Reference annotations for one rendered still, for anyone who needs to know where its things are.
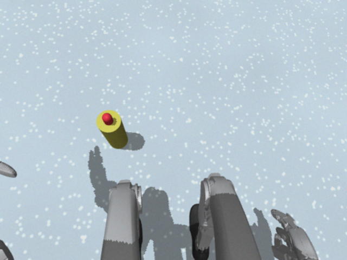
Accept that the right robot hand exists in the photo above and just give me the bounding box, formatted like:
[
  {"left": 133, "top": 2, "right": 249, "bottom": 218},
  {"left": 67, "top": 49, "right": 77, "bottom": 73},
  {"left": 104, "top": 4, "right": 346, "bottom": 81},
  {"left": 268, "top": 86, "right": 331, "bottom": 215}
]
[{"left": 271, "top": 209, "right": 319, "bottom": 260}]

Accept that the right robot foot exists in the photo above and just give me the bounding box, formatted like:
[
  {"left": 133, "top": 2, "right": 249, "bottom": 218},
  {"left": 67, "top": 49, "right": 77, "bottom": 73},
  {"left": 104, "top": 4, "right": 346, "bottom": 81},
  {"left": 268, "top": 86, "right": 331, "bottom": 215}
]
[{"left": 189, "top": 204, "right": 209, "bottom": 260}]

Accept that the bottle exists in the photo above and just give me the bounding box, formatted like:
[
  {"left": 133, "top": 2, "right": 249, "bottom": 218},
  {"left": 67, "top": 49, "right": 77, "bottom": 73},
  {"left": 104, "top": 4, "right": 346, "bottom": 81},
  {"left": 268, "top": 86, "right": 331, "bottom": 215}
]
[{"left": 97, "top": 110, "right": 128, "bottom": 149}]

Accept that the left robot hand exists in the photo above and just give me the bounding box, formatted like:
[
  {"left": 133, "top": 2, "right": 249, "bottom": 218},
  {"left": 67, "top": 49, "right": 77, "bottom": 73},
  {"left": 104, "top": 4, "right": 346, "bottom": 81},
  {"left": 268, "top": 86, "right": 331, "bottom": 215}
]
[{"left": 0, "top": 161, "right": 17, "bottom": 178}]

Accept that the left robot arm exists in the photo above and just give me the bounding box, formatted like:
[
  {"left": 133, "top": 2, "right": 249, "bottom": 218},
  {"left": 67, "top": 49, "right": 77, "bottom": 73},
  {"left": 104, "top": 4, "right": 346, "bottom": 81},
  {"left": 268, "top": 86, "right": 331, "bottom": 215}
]
[{"left": 0, "top": 240, "right": 14, "bottom": 260}]

